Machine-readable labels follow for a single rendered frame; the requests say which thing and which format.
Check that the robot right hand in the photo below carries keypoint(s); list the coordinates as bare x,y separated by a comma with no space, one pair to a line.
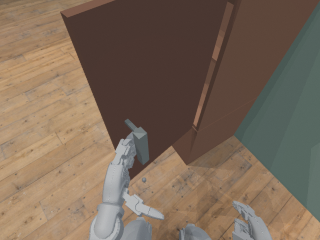
254,230

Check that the robot right thigh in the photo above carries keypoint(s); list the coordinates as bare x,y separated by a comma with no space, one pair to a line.
193,233

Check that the left robot forearm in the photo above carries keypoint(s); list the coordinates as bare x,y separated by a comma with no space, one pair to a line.
107,224

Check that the handle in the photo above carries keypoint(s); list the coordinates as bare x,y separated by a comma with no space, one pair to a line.
140,137

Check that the cupboard door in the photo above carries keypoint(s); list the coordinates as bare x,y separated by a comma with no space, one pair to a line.
146,61

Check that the robot left hand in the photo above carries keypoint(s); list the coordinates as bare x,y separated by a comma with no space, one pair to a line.
117,176

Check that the robot thigh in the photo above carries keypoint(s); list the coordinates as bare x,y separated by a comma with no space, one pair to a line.
193,233
137,230

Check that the robot left thigh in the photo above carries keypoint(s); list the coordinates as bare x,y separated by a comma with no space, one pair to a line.
137,230

